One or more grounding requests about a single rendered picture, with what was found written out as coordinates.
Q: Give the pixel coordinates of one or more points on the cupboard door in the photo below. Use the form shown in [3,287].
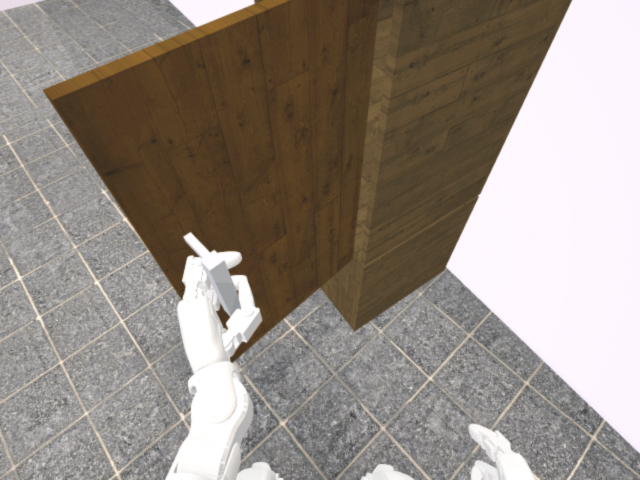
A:
[247,131]

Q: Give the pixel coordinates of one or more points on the robot left hand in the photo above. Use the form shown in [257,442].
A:
[199,322]

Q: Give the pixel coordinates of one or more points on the robot right hand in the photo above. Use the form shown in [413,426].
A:
[510,465]

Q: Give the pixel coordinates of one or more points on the robot left forearm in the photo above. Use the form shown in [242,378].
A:
[221,413]

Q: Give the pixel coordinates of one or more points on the handle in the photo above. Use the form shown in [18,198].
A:
[218,273]

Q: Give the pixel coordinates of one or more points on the right robot shin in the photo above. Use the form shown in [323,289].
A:
[383,466]

